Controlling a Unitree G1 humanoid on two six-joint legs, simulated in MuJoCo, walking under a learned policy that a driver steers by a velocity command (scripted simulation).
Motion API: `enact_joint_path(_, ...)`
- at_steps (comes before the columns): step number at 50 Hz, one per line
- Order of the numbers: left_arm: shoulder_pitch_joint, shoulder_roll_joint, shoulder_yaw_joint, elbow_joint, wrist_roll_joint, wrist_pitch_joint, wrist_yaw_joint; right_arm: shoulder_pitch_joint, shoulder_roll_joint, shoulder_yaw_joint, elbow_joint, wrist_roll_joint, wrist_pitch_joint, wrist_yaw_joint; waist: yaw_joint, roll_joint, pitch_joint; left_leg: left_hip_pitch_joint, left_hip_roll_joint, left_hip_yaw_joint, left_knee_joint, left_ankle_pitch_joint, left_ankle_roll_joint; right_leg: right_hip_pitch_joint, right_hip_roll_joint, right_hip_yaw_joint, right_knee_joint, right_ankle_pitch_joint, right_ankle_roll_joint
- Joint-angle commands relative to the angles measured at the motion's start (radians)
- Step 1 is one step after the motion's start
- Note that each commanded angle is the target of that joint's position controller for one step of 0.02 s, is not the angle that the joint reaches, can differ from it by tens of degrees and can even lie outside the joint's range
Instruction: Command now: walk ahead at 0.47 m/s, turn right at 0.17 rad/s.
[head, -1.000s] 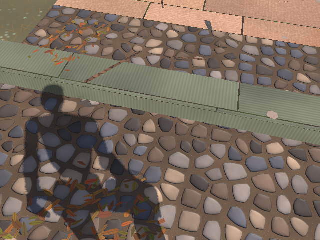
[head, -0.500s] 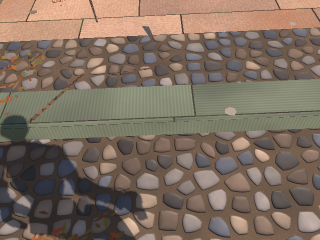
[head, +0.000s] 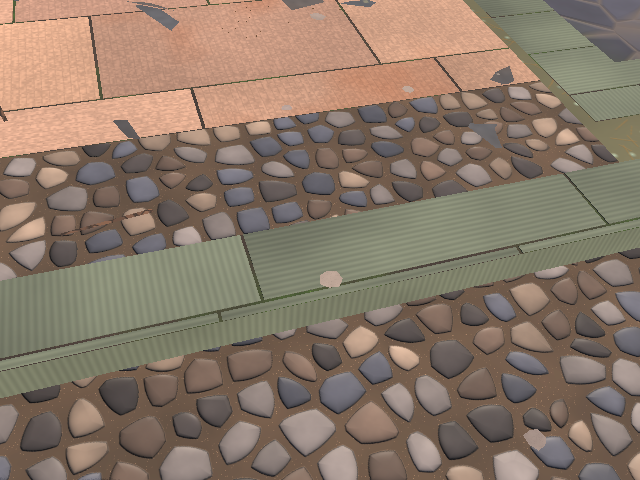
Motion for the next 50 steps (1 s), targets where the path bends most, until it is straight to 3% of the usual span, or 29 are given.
enact_joint_path(1,-0.170,0.019,-0.015,-0.108,0.000,-0.011,-0.009,0.007,-0.127,-0.028,-0.031,0.005,-0.018,0.006,-0.012,0.189,0.119,0.029,0.195,-0.141,-0.117,0.138,0.140,-0.114,-0.047,-0.093,-0.136,0.050,0.025)
enact_joint_path(4,-0.240,0.010,-0.028,-0.133,-0.012,-0.012,-0.011,0.055,-0.153,-0.035,-0.005,0.001,-0.014,0.009,-0.035,0.215,0.123,0.009,0.206,-0.104,-0.079,0.281,0.129,0.027,-0.040,-0.157,-0.289,0.016,0.000)
enact_joint_path(6,-0.222,0.024,-0.026,-0.132,-0.014,-0.015,-0.001,0.071,-0.171,-0.040,0.011,0.002,-0.006,0.008,-0.021,0.219,0.119,0.014,0.234,-0.108,-0.032,0.402,0.126,0.121,-0.018,-0.181,-0.345,-0.013,-0.035)
enact_joint_path(8,-0.064,0.045,-0.012,-0.079,-0.010,-0.025,0.019,0.053,-0.182,-0.040,0.021,0.010,0.001,0.007,0.068,0.176,0.050,0.015,0.214,-0.056,0.161,0.680,0.100,0.341,0.028,-0.194,-0.450,0.012,-0.078)
enact_joint_path(9,0.089,0.080,0.002,-0.027,0.005,-0.038,0.031,0.053,-0.166,-0.033,0.020,0.016,0.003,0.006,0.129,0.131,-0.048,-0.070,0.170,-0.009,0.350,0.663,0.079,0.566,0.010,-0.162,-0.456,0.020,-0.104)
enact_joint_path(10,0.257,0.160,0.022,-0.006,0.027,-0.046,0.047,0.035,-0.108,-0.014,-0.026,0.026,0.001,0.010,0.203,0.004,-0.185,-0.301,0.114,0.033,0.648,0.337,0.049,0.833,-0.239,0.126,-0.503,-0.182,-0.166)
enact_joint_path(11,0.311,0.253,0.042,0.014,0.013,-0.040,0.051,0.093,-0.042,-0.003,-0.052,0.027,0.001,0.010,0.168,-0.223,-0.260,-0.552,-0.031,0.041,0.924,-0.300,0.031,0.943,-0.473,0.561,-0.631,-0.180,-0.257)
enact_joint_path(12,0.253,0.195,0.032,0.016,-0.018,-0.035,0.050,0.014,-0.139,-0.030,-0.042,0.004,0.010,0.003,0.159,-0.070,-0.150,-0.620,0.027,-0.055,0.999,-0.252,0.052,0.838,-0.425,0.526,-0.638,-0.162,-0.251)
enact_joint_path(13,0.165,0.134,0.013,0.009,-0.023,-0.038,0.047,-0.035,-0.120,-0.027,-0.057,0.005,0.004,0.012,0.116,-0.036,-0.029,-0.627,0.069,-0.056,0.978,-0.158,0.060,0.711,-0.374,0.375,-0.647,-0.070,-0.231)
enact_joint_path(14,0.109,0.084,-0.001,0.005,-0.021,-0.043,0.043,-0.052,-0.099,-0.021,-0.053,0.007,0.002,0.018,0.088,-0.017,0.020,-0.590,0.095,-0.046,0.923,-0.100,0.057,0.613,-0.316,0.270,-0.680,0.023,-0.204)
enact_joint_path(16,0.076,0.043,-0.015,0.017,-0.028,-0.053,0.045,-0.022,-0.082,-0.019,-0.032,-0.015,0.026,0.029,0.038,-0.044,0.058,-0.513,0.115,-0.028,0.861,-0.066,0.034,0.502,-0.243,0.145,-0.728,0.127,-0.175)
enact_joint_path(18,0.109,0.055,-0.013,0.043,-0.033,-0.068,0.046,-0.032,-0.070,-0.018,-0.034,-0.018,0.040,0.040,0.023,-0.034,0.061,-0.509,0.110,-0.008,0.836,-0.039,0.019,0.485,-0.232,0.102,-0.754,0.230,-0.193)
enact_joint_path(20,0.143,0.069,-0.008,0.068,-0.040,-0.075,0.047,-0.108,-0.062,-0.016,-0.058,-0.022,0.046,0.047,0.026,-0.020,0.091,-0.568,0.122,0.005,0.786,0.020,0.002,0.489,-0.231,0.070,-0.789,0.244,-0.207)
enact_joint_path(23,0.172,0.060,-0.012,0.096,-0.040,-0.075,0.047,-0.240,-0.054,-0.007,-0.102,-0.017,0.045,0.052,0.043,-0.012,0.126,-0.611,0.123,0.021,0.635,0.130,-0.013,0.501,-0.207,0.001,-0.809,0.285,-0.200)
enact_joint_path(26,0.200,0.068,-0.011,0.120,-0.033,-0.082,0.048,-0.341,-0.040,0.007,-0.130,-0.004,0.041,0.057,0.069,-0.012,0.140,-0.542,0.092,0.040,0.474,0.228,0.005,0.502,-0.206,-0.076,-0.823,0.334,-0.175)
enact_joint_path(29,0.236,0.077,-0.012,0.149,-0.029,-0.084,0.059,-0.404,-0.054,0.008,-0.156,-0.005,0.039,0.057,0.082,0.005,0.157,-0.529,0.066,0.047,0.389,0.233,0.044,0.589,-0.245,-0.113,-0.815,0.388,-0.157)
enact_joint_path(32,0.225,0.096,-0.012,0.165,-0.023,-0.079,0.073,-0.377,-0.068,0.002,-0.154,-0.011,0.034,0.050,0.057,-0.001,0.121,-0.453,0.005,0.092,0.338,0.133,0.099,0.694,-0.261,-0.169,-0.673,0.734,-0.129)
enact_joint_path(34,0.217,0.122,-0.007,0.169,-0.015,-0.063,0.078,-0.218,-0.098,-0.015,-0.108,-0.019,0.027,0.041,-0.007,-0.017,0.016,-0.277,-0.073,0.134,0.295,0.053,0.144,0.718,-0.245,-0.213,-0.387,0.963,-0.109)
enact_joint_path(35,0.215,0.125,-0.010,0.160,-0.017,-0.058,0.081,-0.065,-0.135,-0.033,-0.063,-0.032,0.020,0.035,-0.070,0.002,-0.067,-0.059,-0.055,0.077,0.250,0.072,0.182,0.599,-0.224,-0.237,-0.161,0.840,-0.087)
enact_joint_path(36,0.227,0.073,-0.026,0.105,-0.040,-0.065,0.075,0.066,-0.253,-0.069,-0.050,-0.044,0.024,0.019,-0.098,0.158,-0.188,0.232,0.186,-0.281,0.235,0.014,0.287,0.290,-0.139,-0.276,0.207,0.470,-0.045)
enact_joint_path(37,0.235,0.068,-0.018,0.083,-0.041,-0.074,0.063,0.024,-0.285,-0.080,-0.053,-0.009,0.036,0.022,-0.040,0.304,-0.266,0.373,0.361,-0.748,0.082,0.109,0.400,0.007,0.055,-0.153,0.481,-0.308,-0.019)
enact_joint_path(38,0.156,0.098,-0.014,0.068,-0.020,-0.078,0.057,-0.040,-0.269,-0.077,-0.057,0.018,0.042,0.027,-0.028,0.161,-0.173,0.302,0.324,-0.642,0.066,0.068,0.374,-0.081,-0.027,-0.021,0.496,-0.240,-0.035)
enact_joint_path(39,0.104,0.081,-0.022,0.051,-0.027,-0.089,0.052,-0.099,-0.215,-0.065,-0.066,0.018,0.043,0.023,-0.011,0.091,-0.050,0.156,0.300,-0.521,0.040,0.096,0.346,-0.090,-0.073,-0.026,0.434,-0.158,-0.034)
enact_joint_path(40,0.093,0.070,-0.023,0.050,-0.025,-0.090,0.052,-0.132,-0.169,-0.053,-0.067,0.015,0.043,0.020,0.025,0.037,0.032,0.030,0.253,-0.441,0.008,0.172,0.303,-0.049,-0.106,-0.031,0.339,-0.128,-0.029)
enact_joint_path(41,0.086,0.068,-0.023,0.041,-0.010,-0.076,0.054,-0.148,-0.148,-0.045,-0.062,0.019,0.039,0.015,0.053,0.040,0.064,-0.051,0.210,-0.383,-0.009,0.255,0.278,-0.001,-0.124,-0.029,0.276,-0.126,-0.013)
enact_joint_path(43,0.116,0.046,-0.030,0.046,0.008,-0.042,0.050,-0.148,-0.147,-0.042,-0.062,0.020,0.026,0.014,0.079,0.063,0.043,-0.116,0.166,-0.312,-0.021,0.345,0.270,0.070,-0.125,-0.043,0.214,-0.124,0.015)
enact_joint_path(46,0.044,0.037,-0.032,0.012,0.007,-0.023,0.044,-0.112,-0.182,-0.052,-0.055,0.020,0.017,0.012,0.069,0.078,0.058,-0.150,0.128,-0.279,-0.051,0.313,0.266,0.035,-0.127,-0.069,0.095,-0.051,0.054)
enact_joint_path(50,-0.124,0.029,-0.038,-0.051,-0.001,-0.021,0.040,-0.052,-0.188,-0.058,-0.054,0.018,0.026,0.011,0.012,0.102,0.083,-0.115,0.093,-0.280,-0.040,0.300,0.217,-0.012,-0.110,-0.081,-0.109,0.097,0.084)
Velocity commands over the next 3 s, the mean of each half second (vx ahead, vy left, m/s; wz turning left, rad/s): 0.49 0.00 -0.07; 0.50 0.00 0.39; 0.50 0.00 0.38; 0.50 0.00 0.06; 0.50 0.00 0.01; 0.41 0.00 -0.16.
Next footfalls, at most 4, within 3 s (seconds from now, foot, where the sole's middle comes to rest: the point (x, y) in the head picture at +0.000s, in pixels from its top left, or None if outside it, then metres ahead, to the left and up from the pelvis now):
0.18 right None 0.22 -0.13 -0.79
0.70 left None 0.53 0.05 -0.79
1.22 right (323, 361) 0.81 -0.06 -0.79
1.68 left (197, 276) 0.99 0.24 -0.69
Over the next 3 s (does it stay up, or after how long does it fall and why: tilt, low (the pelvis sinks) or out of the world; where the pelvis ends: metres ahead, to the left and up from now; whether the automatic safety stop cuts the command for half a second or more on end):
stays up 1.47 0.45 0.09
